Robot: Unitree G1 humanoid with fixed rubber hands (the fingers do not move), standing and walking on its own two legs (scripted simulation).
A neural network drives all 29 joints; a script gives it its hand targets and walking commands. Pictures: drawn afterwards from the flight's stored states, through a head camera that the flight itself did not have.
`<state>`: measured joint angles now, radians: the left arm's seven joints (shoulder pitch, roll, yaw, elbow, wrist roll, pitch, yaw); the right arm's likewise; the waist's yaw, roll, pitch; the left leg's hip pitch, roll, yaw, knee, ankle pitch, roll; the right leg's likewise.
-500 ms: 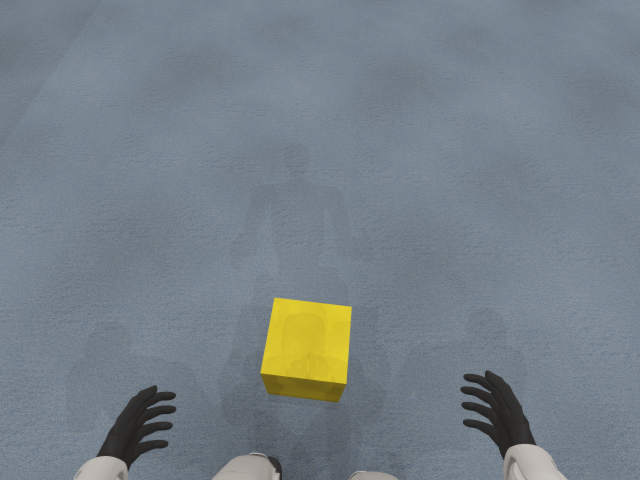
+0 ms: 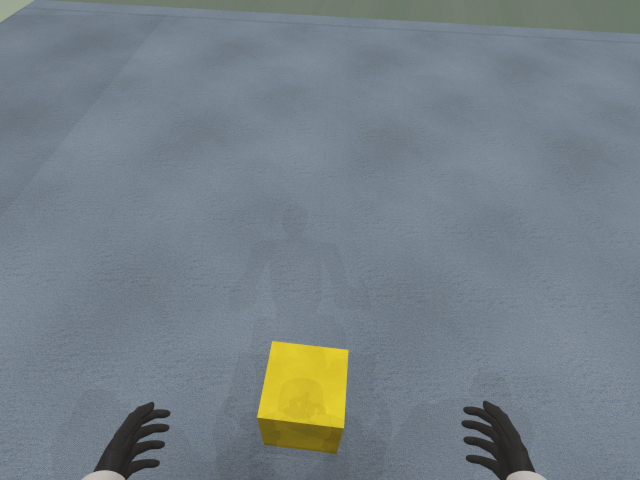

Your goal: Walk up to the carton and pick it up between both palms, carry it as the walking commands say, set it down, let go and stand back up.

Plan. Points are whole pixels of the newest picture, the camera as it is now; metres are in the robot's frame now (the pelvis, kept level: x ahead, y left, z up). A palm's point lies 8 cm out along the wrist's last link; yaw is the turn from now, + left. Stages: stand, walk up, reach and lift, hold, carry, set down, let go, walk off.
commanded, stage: stand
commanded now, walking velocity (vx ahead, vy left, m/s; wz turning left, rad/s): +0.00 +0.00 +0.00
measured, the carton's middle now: (305, 398) +0.43 +0.03 -0.64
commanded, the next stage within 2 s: none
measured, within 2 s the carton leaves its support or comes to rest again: neither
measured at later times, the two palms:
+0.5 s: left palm out of the picture +0.10 +0.26 -0.07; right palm out of the picture +0.14 -0.24 -0.06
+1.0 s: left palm out of the picture +0.08 +0.27 -0.08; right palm out of the picture +0.12 -0.24 -0.07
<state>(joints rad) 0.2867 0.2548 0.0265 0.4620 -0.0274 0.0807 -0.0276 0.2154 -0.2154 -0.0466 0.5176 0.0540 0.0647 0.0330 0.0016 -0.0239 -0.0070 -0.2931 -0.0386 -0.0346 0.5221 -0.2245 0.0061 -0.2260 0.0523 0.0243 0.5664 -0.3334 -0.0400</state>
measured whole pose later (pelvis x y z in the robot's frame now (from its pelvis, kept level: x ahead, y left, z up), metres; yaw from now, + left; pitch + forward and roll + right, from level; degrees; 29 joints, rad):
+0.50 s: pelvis -0.01 +0.01 +0.00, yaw +0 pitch -1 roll +0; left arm 0.38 0.26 0.03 0.56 -0.02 -0.01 0.00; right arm 0.22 -0.23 -0.05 0.66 0.04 -0.02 0.02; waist 0.00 -0.02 -0.16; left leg -0.30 -0.04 -0.03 0.53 -0.22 0.01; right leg -0.23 0.05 0.02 0.57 -0.32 -0.04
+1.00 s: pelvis -0.02 +0.01 +0.00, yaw +0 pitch -2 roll +0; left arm 0.40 0.26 0.04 0.57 -0.02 -0.02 0.00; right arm 0.22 -0.24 -0.05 0.71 0.04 -0.03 0.02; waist 0.00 -0.02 -0.12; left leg -0.30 -0.04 -0.03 0.54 -0.20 0.01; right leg -0.23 0.05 0.02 0.57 -0.30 -0.04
